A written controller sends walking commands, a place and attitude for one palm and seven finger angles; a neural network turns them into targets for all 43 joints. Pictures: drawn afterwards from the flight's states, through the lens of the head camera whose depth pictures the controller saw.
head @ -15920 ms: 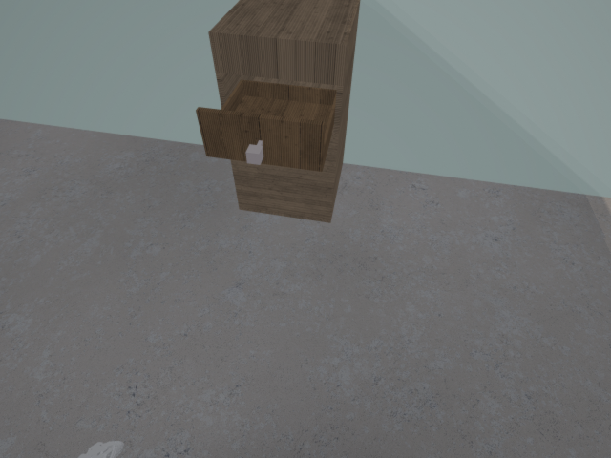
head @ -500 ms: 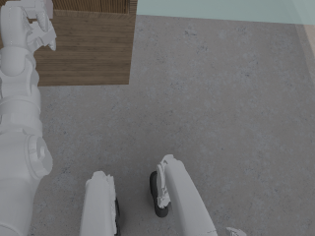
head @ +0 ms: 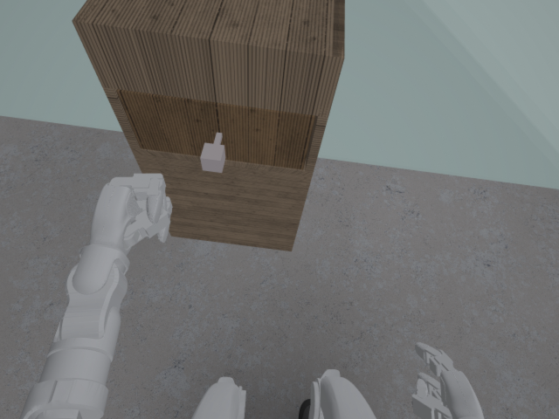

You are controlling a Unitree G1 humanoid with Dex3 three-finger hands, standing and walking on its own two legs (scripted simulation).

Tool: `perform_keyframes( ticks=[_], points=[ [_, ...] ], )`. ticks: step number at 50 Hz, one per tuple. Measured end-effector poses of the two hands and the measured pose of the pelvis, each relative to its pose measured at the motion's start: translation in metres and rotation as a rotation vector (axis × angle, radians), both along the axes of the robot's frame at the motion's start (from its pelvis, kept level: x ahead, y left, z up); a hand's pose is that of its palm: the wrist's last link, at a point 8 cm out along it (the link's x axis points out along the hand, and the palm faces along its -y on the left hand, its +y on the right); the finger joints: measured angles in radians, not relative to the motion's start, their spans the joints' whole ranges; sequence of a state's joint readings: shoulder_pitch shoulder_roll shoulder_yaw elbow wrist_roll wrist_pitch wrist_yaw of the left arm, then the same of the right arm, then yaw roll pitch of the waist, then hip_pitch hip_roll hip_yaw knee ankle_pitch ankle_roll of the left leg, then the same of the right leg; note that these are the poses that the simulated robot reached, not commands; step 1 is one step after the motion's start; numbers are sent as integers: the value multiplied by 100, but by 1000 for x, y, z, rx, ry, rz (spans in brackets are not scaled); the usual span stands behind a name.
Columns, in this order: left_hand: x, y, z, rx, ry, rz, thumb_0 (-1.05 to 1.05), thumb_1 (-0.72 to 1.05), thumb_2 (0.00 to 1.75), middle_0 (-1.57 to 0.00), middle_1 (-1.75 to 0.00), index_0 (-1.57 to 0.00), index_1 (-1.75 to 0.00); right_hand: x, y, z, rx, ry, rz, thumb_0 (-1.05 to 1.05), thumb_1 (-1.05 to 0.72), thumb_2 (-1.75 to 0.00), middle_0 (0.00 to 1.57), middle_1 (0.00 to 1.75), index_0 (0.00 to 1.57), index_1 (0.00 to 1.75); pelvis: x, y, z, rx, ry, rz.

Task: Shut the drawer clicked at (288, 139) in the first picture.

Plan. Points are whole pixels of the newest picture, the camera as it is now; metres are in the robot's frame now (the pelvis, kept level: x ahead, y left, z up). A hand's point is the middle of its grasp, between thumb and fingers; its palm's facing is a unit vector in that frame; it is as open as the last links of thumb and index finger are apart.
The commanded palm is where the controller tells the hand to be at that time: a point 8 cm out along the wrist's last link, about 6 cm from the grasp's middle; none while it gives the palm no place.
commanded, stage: draw the hand back to the body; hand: left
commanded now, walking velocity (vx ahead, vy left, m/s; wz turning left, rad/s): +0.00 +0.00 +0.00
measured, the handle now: (215, 150) +0.62 +0.14 -0.10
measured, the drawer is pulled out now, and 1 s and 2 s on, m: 0.00 0.00 0.00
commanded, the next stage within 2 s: step back with the hand held close in 0.92 s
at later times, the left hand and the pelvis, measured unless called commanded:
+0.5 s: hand (68, 243) +0.27 +0.20 +0.18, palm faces +0.24 -0.91 -0.33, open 3.2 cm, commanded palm +0.23 +0.25 +0.20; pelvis +0.04 -0.01 +0.08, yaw +0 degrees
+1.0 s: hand out of the picture +0.20 +0.22 +0.24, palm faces +0.40 -0.83 -0.39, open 3.2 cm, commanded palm +0.15 +0.25 +0.27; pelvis +0.02 -0.03 +0.09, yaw +0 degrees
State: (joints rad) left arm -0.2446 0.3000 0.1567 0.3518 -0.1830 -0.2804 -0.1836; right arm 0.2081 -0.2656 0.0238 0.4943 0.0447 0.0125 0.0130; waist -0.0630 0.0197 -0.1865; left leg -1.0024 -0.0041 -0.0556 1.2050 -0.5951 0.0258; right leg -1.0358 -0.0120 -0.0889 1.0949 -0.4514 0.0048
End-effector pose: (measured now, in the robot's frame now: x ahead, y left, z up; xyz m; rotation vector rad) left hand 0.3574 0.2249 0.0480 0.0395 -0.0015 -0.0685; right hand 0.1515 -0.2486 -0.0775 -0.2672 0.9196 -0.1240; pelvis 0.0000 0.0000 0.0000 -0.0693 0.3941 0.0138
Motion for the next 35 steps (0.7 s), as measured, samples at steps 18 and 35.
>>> perform_keyframes(
  ticks=[18, 35],
  points=[
    [-92, 27, 108, 285, 100, 289, 2, 90, 90, -139, -160, -140, -160, 30, 31, 66, 85, -146, -21, 1, -91, -89, 20, 30, 20, 30, 29, 0, 68, 39, -278, -6],
    [-172, 33, 213, 410, -135, 421, 1, 89, 90, -140, -160, -140, -160, 57, 13, 96, 93, -295, 36, 2, -91, -89, 20, 30, 20, 30, 38, -18, 89, 51, -416, -10]
  ],
)
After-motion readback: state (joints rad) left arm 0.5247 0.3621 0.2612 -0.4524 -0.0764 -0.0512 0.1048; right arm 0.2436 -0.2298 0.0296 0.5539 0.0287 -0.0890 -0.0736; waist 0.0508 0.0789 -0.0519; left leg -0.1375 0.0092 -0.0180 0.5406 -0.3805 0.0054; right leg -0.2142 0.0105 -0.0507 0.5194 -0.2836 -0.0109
